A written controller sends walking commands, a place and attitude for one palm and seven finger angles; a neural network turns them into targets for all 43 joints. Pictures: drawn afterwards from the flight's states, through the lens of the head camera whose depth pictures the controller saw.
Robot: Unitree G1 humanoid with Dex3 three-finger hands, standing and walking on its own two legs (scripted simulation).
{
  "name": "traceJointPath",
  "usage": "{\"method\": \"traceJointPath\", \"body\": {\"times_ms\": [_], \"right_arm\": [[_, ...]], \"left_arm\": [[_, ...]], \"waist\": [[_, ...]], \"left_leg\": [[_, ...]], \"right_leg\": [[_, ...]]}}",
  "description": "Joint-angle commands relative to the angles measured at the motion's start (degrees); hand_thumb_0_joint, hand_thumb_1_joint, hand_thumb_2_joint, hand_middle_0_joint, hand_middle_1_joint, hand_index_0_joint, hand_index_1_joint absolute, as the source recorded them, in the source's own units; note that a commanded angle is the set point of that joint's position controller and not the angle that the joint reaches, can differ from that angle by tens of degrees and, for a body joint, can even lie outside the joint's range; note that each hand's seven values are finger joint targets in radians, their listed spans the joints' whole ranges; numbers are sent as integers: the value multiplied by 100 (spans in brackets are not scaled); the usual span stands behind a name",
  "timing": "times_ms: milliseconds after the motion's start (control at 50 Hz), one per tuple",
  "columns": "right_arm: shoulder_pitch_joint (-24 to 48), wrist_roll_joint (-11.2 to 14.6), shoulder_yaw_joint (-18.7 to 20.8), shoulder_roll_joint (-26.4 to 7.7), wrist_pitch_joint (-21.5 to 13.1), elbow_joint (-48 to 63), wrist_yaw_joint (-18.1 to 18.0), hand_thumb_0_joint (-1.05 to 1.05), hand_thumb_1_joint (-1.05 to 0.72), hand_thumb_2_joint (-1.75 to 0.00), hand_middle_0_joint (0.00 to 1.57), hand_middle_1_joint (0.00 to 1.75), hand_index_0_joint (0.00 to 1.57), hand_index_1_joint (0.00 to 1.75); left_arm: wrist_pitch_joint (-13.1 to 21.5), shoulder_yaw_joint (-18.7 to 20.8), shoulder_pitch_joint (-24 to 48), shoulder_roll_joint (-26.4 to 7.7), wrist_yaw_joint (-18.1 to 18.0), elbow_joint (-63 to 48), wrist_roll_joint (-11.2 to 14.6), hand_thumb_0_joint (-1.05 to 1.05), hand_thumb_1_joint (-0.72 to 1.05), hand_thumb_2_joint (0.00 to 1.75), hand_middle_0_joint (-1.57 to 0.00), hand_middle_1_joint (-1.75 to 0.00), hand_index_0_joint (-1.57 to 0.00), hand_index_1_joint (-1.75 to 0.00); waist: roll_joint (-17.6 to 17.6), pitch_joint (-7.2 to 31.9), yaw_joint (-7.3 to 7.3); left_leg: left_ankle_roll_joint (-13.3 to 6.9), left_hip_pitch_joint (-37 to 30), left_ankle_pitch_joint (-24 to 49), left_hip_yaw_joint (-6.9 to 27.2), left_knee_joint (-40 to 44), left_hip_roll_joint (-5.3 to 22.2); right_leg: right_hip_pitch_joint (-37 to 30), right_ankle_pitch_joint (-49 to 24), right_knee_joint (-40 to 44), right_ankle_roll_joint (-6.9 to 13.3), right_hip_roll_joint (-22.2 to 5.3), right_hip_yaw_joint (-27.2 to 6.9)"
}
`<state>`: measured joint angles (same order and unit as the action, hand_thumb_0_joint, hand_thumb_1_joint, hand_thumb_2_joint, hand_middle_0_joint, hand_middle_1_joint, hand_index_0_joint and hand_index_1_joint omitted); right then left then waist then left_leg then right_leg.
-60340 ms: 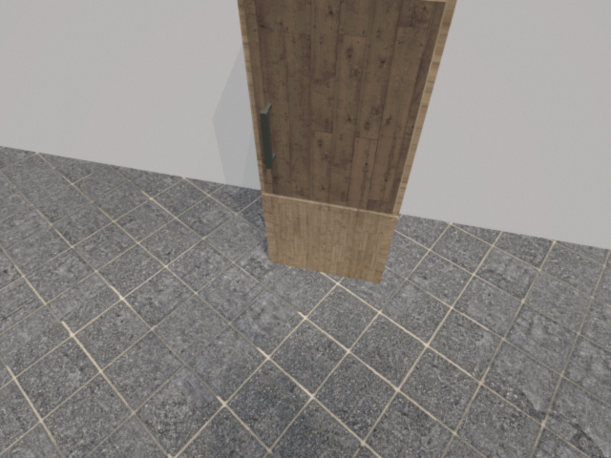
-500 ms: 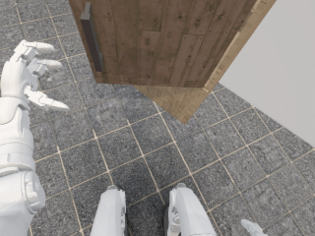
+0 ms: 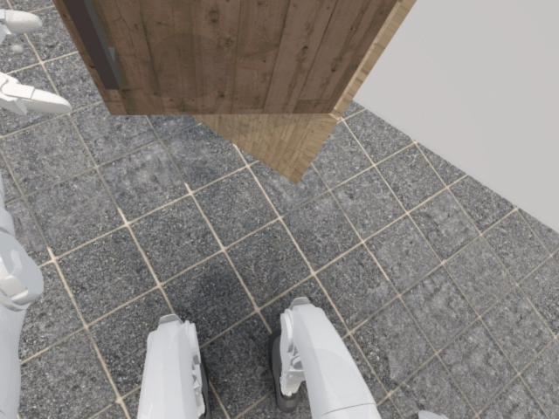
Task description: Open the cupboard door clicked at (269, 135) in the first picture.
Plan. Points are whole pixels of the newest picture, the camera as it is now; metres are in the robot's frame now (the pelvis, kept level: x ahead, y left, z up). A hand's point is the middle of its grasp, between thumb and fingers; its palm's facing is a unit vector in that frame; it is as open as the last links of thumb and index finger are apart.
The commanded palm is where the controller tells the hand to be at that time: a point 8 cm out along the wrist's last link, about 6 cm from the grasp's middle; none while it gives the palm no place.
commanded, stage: move the hooked fingers beside the handle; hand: left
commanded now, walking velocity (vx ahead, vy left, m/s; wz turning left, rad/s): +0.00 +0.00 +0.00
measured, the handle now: (90, 17) +0.59 +0.17 +0.07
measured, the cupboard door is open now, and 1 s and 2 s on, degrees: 39 39 38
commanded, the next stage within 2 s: slide the fingers in behind the handle in 0.72 s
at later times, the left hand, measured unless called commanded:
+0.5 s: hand (18, 64) +0.53 +0.24 +0.06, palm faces +0.01 -1.00 -0.03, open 14.0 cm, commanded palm +0.53 +0.26 +0.06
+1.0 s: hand (40, 61) +0.55 +0.23 +0.05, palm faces +0.01 -1.00 -0.02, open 14.0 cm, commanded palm +0.53 +0.25 +0.06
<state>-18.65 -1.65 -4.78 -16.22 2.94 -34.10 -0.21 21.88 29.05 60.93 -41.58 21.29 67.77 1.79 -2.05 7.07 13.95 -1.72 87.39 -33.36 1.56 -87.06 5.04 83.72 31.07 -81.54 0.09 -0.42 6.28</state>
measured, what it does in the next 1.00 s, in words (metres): stands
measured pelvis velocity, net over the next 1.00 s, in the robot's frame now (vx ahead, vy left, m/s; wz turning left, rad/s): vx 0.01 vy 0.00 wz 0.01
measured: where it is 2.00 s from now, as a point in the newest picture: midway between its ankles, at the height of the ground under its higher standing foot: (242, 394)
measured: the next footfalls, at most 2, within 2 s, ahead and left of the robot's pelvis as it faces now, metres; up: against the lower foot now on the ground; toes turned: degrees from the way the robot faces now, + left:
none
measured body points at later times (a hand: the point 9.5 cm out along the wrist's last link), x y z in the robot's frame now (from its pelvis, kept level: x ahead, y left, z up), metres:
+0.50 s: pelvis +0.01 +0.00 +0.02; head +0.20 +0.06 +0.43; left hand +0.53 +0.30 +0.06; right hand +0.05 -0.27 -0.08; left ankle +0.04 +0.10 -0.56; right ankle +0.06 -0.13 -0.56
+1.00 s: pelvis +0.01 +0.00 +0.01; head +0.20 +0.04 +0.41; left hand +0.54 +0.28 +0.06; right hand +0.03 -0.27 -0.09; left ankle +0.04 +0.10 -0.56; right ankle +0.06 -0.13 -0.56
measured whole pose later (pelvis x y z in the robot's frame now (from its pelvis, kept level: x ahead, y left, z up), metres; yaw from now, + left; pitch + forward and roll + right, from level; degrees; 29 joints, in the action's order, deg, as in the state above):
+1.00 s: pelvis +0.01 +0.00 +0.01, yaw +1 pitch +32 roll -6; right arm -18.3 -1.3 -4.3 -15.2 5.1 -34.4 0.8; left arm 22.0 26.3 56.8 -36.0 19.4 65.6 3.4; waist -2.2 7.3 12.2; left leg -1.4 83.8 -33.3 1.5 -84.5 4.9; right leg 80.4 31.1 -79.3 0.2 -0.2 6.1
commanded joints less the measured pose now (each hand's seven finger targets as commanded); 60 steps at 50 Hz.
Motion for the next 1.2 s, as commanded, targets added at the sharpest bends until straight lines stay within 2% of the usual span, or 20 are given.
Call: {"method": "traceJointPath", "body": {"times_ms": [0,40,80,180,260,300,360,420,460,480,540,600,700,740,880,920,980,1040,1080,1180], "right_arm": [[-1215,-5,444,-1232,53,276,-41,0,-90,-90,20,30,20,30],[-1239,8,453,-1223,81,306,-22,0,-90,-90,20,30,20,30],[-1250,11,504,-1227,110,308,-8,0,-90,-90,20,30,20,30],[-1260,19,578,-1173,46,145,6,0,-90,-90,20,30,20,30],[-1277,8,543,-1148,38,5,2,0,-90,-90,20,30,20,30],[-1261,0,531,-1155,73,63,6,0,-90,-90,20,30,20,30],[-1187,-10,545,-1124,93,126,36,0,-90,-90,20,30,20,30],[-1127,-6,553,-1159,123,195,22,0,-90,-90,20,30,20,30],[-1105,-5,558,-1150,135,197,21,0,-90,-90,20,30,20,30],[-1064,-4,558,-1144,137,193,20,0,-90,-90,20,30,20,30],[-1043,-8,552,-1149,127,209,8,0,-90,-90,20,30,20,30],[-1004,-7,517,-1147,139,176,4,0,-90,-90,20,30,20,30],[-1050,7,505,-1175,157,146,-17,0,-90,-90,20,30,20,30],[-1089,1,515,-1162,152,129,-23,0,-90,-90,20,30,20,30],[-1145,7,534,-1142,161,137,-20,0,-90,-90,20,30,20,30],[-1131,9,515,-1117,150,140,-11,0,-90,-90,20,30,20,30],[-1131,-5,504,-1086,128,160,1,0,-90,-90,20,30,20,30],[-1127,-18,508,-1060,95,165,26,0,-90,-90,20,30,20,30],[-1130,-21,514,-1061,104,168,40,0,-90,-90,20,30,20,30],[-1137,-16,543,-1074,117,137,50,0,-90,-90,20,30,20,30]], "left_arm": [[174,232,1692,-1639,42,-1221,149,0,-50,30,-30,-120,-30,-120],[126,211,1596,-1558,74,-1352,166,0,-50,30,-30,-120,-30,-120],[165,246,1745,-1571,53,-1847,215,0,-50,30,-30,-120,-30,-120],[352,121,2002,-1190,-57,-2276,385,0,-50,30,-30,-120,-30,-120],[282,-70,1822,-962,-116,-1523,271,0,-50,30,-30,-120,-30,-120],[243,-166,1596,-880,-125,-1312,210,0,-50,30,-30,-120,-30,-120],[305,-435,1421,-474,-93,-1230,230,0,-50,30,-30,-120,-30,-120],[415,-216,1389,-692,-112,-1262,323,0,-50,30,-30,-120,-30,-120],[537,-167,1526,-753,-139,-1411,323,0,-50,30,-30,-120,-30,-120],[572,-234,1660,-687,-168,-1396,314,0,-50,30,-30,-120,-30,-120],[751,91,1863,-1178,-260,-1783,276,0,-50,30,-30,-120,-30,-120],[758,100,1992,-1278,-295,-1675,202,0,-50,30,-30,-120,-30,-120],[539,-134,1966,-1078,-169,-1357,170,0,-50,30,-30,-120,-30,-120],[482,-344,2079,-820,-92,-1414,215,0,-50,30,-30,-120,-30,-120],[326,-181,1875,-839,-109,-1496,340,0,-50,30,-30,-120,-30,-120],[332,-128,1828,-875,-202,-1409,320,0,-50,30,-30,-120,-30,-120],[436,-6,1946,-1055,-356,-1524,237,0,-50,30,-30,-120,-30,-120],[543,-69,1929,-953,-444,-1603,198,0,-50,30,-30,-120,-30,-120],[581,23,1822,-1049,-463,-1603,176,0,-50,30,-30,-120,-30,-120],[516,-368,1927,-586,-427,-1530,169,0,-50,30,-30,-120,-30,-120]], "waist": [[-1364,3815,-260],[-1366,3741,-260],[-1524,4013,-309],[-1376,3959,-158],[-1268,3199,-78],[-1234,3082,-121],[-1378,3028,-123],[-1072,3070,-148],[-1223,3255,-171],[-1152,3163,-117],[-1332,3490,-223],[-1307,3552,-185],[-1368,3473,-103],[-1388,3556,-25],[-1200,3676,-134],[-998,3503,-131],[-1138,3473,-172],[-1091,3558,-134],[-1147,3636,-204],[-1268,3478,-83]], "left_leg": [[-20,-3435,2629,469,1064,-171],[-25,-3541,2629,503,1113,-150],[19,-3871,2787,568,1200,-130],[19,-4154,2780,607,1292,-142],[16,-3852,2403,558,1341,-151],[21,-3769,2374,545,1383,-173],[47,-3981,2531,553,1392,-171],[18,-3726,2461,499,1348,-192],[33,-3839,2576,495,1305,-191],[28,-3743,2464,497,1289,-197],[16,-3759,2537,451,1217,-207],[6,-3641,2415,455,1176,-219],[7,-3638,2355,493,1160,-210],[-7,-3804,2437,540,1152,-196],[-21,-3641,2544,480,1138,-199],[-45,-3322,2312,415,1132,-215],[-41,-3249,2276,381,1144,-220],[-61,-3242,2292,358,1106,-223],[-38,-3251,2341,334,1129,-230],[-15,-3467,2260,401,1190,-214]], "right_leg": [[-1552,-1525,928,132,273,-226],[-1487,-1507,953,137,282,-222],[-1513,-1550,986,136,278,-203],[-1507,-1573,1169,111,297,-208],[-1302,-1316,1243,133,284,-181],[-1307,-1276,1243,154,276,-167],[-1114,-1317,1240,180,272,-149],[-1372,-1374,1228,165,286,-189],[-1339,-1421,1165,169,282,-203],[-1307,-1369,1166,160,277,-207],[-1539,-1456,1094,173,281,-268],[-1609,-1390,1086,157,286,-278],[-1435,-1347,1076,158,282,-241],[-1329,-1383,1068,161,283,-227],[-1574,-1559,1115,132,289,-258],[-1718,-1480,1156,118,300,-293],[-1766,-1455,1125,125,296,-308],[-1802,-1495,1117,128,312,-351],[-1953,-1557,1117,127,301,-348],[-1630,-1424,1143,137,292,-300]]}}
